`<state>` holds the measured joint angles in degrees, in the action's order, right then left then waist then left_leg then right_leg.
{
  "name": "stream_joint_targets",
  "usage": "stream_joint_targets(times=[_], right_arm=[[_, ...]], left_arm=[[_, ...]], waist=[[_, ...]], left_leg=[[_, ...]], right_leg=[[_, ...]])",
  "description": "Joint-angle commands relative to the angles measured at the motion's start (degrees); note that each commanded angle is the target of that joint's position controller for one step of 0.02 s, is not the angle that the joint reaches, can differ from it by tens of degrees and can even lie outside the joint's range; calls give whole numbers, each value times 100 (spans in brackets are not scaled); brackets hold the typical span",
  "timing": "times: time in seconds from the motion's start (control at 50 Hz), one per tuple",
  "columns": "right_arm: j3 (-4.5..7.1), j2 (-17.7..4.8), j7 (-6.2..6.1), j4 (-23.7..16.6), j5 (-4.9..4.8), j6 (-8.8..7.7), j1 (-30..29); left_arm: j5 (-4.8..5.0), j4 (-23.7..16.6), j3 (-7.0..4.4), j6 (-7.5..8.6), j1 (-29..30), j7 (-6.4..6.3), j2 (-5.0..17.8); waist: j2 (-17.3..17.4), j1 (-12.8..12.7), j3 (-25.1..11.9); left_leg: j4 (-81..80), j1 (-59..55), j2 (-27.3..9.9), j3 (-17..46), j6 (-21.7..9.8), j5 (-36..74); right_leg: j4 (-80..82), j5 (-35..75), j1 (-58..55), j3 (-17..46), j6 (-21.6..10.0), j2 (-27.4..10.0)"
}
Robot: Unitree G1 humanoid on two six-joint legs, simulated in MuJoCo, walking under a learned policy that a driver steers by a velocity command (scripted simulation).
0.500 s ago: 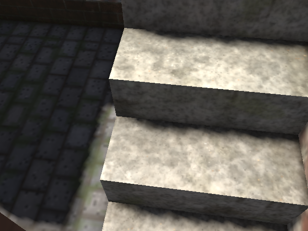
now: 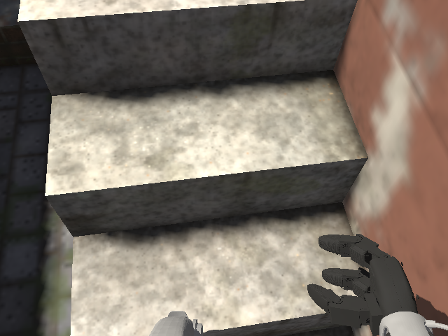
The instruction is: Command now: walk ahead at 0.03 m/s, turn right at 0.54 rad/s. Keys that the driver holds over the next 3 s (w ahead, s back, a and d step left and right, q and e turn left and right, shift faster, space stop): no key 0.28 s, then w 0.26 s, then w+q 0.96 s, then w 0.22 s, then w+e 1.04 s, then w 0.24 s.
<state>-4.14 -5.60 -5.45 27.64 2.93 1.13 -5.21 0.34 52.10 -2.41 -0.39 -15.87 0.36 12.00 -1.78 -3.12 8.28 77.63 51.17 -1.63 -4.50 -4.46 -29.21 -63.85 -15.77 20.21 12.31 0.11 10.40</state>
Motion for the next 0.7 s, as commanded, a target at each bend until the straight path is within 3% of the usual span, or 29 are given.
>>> stream_joint_targets(times=[0.02, 0.04, 0.08, 0.12, 0.16, 0.18, 0.22, 0.26, 0.3, 0.32, 0.34, 0.36, 0.38, 0.4, 0.42, 0.44, 0.46, 0.48, 0.5, 0.52, 0.54, 0.56, 0.58, 0.6, 0.62, 0.64, 0.66, 0.68, 0.7], right_arm=[[429, -529, -78, -83, -248, -49, 538], [401, -307, -59, 105, -355, -4, 431], [415, -285, -76, 294, -290, 38, 435], [331, -453, -127, 369, -97, 148, 826], [317, -716, -199, 366, -61, 219, 1291], [360, -996, -277, 315, -66, 308, 1353], [339, -1239, -400, -85, -106, 394, 1281], [351, -1475, -425, -439, -114, 414, 1201], [406, -1797, -425, -642, -30, 502, 1284], [470, -1757, -172, -505, 144, 192, 1193], [411, -1661, -74, -734, 96, 21, 820], [467, -1766, -21, -749, 112, -56, 780], [515, -1742, -8, -762, 96, -58, 813], [576, -1686, 1, -697, 60, -23, 812], [561, -1388, -101, -560, 32, 86, 931], [638, -1302, -192, -570, -15, 153, 929], [651, -1109, -311, -535, -86, 137, 1137], [626, -938, -339, -488, -58, 139, 1256], [613, -642, -328, -355, -81, 238, 1312], [596, -211, -201, -141, -173, 363, 1499], [585, 104, -178, -222, -302, 268, 1816], [340, 21, -21, 9, -388, 33, 2517], [398, -472, 35, -239, -343, -215, 1882], [288, -420, 65, -436, -462, -381, 801], [151, -104, 139, -678, -529, -400, 130], [115, -111, 221, -774, -549, -324, 378], [87, -91, 157, -917, -503, -77, 592], [261, -561, 173, -724, -306, 27, 335], [318, -606, 193, -746, -290, 54, -160]], left_arm=[[57, -1564, -170, 112, 833, 2, 631], [-108, -1672, -54, -59, 623, -157, 383], [-123, -1749, 91, -254, 74, -233, 205], [-84, -1900, 215, -175, 182, -243, -38], [0, -2120, 304, -102, 628, -256, -74], [44, -2293, 361, -87, 751, -252, -132], [120, -2315, 326, -126, 686, -283, 168], [223, -2354, 241, -199, 632, -363, 489], [375, -2429, 117, -286, 459, -474, 896], [-114, -2337, 40, -410, 188, -525, 280], [-176, -2212, -9, -469, -146, -517, 473], [-188, -2189, -84, -457, -258, -485, 599], [-167, -2153, -76, -398, -285, -436, 591], [-84, -2095, -42, -319, -303, -412, 508], [-59, -1800, -50, -234, -320, -384, 471], [13, -1576, 12, -117, -490, -327, 375], [107, -1239, 47, -35, -666, -239, 336], [139, -966, 93, 57, -910, -169, 251], [-74, -819, 227, 210, -1095, -118, 135], [-248, -935, 406, 373, -825, 7, 227], [-355, -1427, 266, 525, -568, 76, 840], [-39, -549, 145, 356, -539, 274, 834], [-62, -566, -57, 125, -1005, 225, 1102], [-311, -741, -39, -39, -904, 13, 950], [-368, -702, -133, -153, -1226, -295, 1199], [-264, -939, -268, -126, -1134, -526, 1674], [-98, -1074, -421, -57, -817, -702, 2149], [-98, -939, -345, -139, -1434, -785, 1524], [-176, -829, -217, -236, -1921, -865, 1046]], waist=[[1640, 478, -2167], [753, 157, -1309], [167, -247, -874], [213, -89, -788], [255, 109, -801], [390, 43, -808], [558, 100, -962], [717, 160, -1036], [964, 238, -1300], [521, -265, -1062], [758, -340, -1164], [1204, -325, -1106], [1609, -216, -1132], [1740, -145, -1184], [1738, -38, -1290], [1541, 45, -1113], [947, 224, -799], [464, 273, -591], [-685, 133, -728], [-1297, 366, -794], [-1794, 877, -782], [-1993, 1411, -672], [-1907, 1059, -539], [-1549, 720, -376], [-1417, 394, -491], [-1786, 566, -719], [-2466, 570, -983], [-1258, -61, -878], [-747, -340, -619]], left_leg=[[-4783, -3380, -1823, 4417, -1278, 2535], [-4831, -2734, -1486, 3564, -824, 830], [-4618, -1589, -1011, 2338, -658, 190], [-4600, -1667, -1046, 1864, -988, 1102], [-4685, -2050, -984, 1482, -1014, 1425], [-4687, -2179, -915, 1421, -994, 1560], [-4822, -2283, -1092, 1572, -1113, 1477], [-4966, -2398, -1297, 1788, -1180, 989], [-4992, -2383, -1431, 2014, -1165, 818], [-5028, -1661, -1300, 1519, -818, 223], [-4667, -1327, -1107, 906, -537, 578], [-4250, -1689, -957, 605, -405, 439], [-3867, -2077, -926, 684, -300, 364], [-3570, -2197, -822, 667, -173, 309], [-3155, -2493, -769, 714, -280, 543], [-2716, -2378, -610, 858, -213, 697], [-2201, -2215, -369, 893, -176, 865], [-1374, -2052, -82, 728, -50, 423], [1006, -1450, 369, 535, 61, -919], [4296, 51, 979, 684, 308, -2028], [5349, 325, 1030, 931, 542, -1075], [5254, 1319, 630, 1220, 791, -1030], [5285, 2221, 768, 1082, 832, -1274], [4603, 2989, 423, 1087, 909, -1178], [5032, 3655, 180, 1368, 960, -711], [4713, 3540, -277, 1998, 1055, -972], [4487, 3664, -682, 2637, 1158, -1249], [4551, 3822, -283, 2030, 1300, -493], [4398, 3720, -55, 1521, 1294, -186]], right_leg=[[-4885, -1352, 2908, 26, 329, -3], [-4757, -931, 3109, -113, 277, -287], [-4661, -325, 2493, -419, 301, -598], [-5083, 176, 2828, -462, 402, -534], [-4494, 565, 3184, -312, 558, -674], [-4402, 557, 3284, -307, 636, -713], [-4301, 824, 3127, -274, 859, -777], [-4174, 896, 2964, -236, 1029, -890], [-4289, 726, 2380, -141, 1183, -957], [-2737, 1116, 1202, -176, 820, -795], [-1775, 1279, 229, -603, 707, -834], [-539, 1134, 197, -842, 524, -963], [717, 1559, 91, -926, 300, -1222], [2021, 2496, -362, -1102, 115, -1369], [3421, 3081, -706, -1476, 11, -1533], [4685, 4278, -1176, -1654, -47, -1651], [5812, 4987, -1468, -1594, -58, -1760], [6495, 5614, -1691, -1613, -42, -2015], [6556, 6106, -1881, -1494, 44, -2225], [4738, 7891, -1963, -1211, 305, -2199], [3582, 10612, -1176, -854, 124, -2822], [3269, 8216, -1331, -1108, -444, -2725], [3485, 6461, -1938, -1099, -821, -2639], [3751, 6501, -2357, -942, -853, -2807], [4315, 5709, -2840, -453, -1004, -3457], [4670, 5277, -3036, 232, -1425, -4526], [5132, 2679, -3063, 1365, -1704, -5417], [5171, 943, -3412, 703, -1601, -4540], [5236, 263, -3309, 181, -1290, -3872]])
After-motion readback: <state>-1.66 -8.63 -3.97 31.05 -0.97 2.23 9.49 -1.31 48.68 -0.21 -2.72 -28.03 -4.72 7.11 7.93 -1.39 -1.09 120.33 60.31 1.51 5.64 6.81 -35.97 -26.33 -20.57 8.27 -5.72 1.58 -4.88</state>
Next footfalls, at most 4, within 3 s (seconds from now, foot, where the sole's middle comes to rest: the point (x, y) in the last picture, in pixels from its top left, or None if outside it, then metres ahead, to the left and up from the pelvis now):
0.50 right None -0.05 -0.23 -0.84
0.90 left None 0.10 0.10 -0.63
1.46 right None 0.21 -0.09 -0.64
1.82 left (109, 277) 0.40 0.28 -0.45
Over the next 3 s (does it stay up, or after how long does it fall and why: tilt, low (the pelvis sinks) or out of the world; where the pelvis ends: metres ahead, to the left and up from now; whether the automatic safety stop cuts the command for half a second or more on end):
stays up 0.75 0.20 0.59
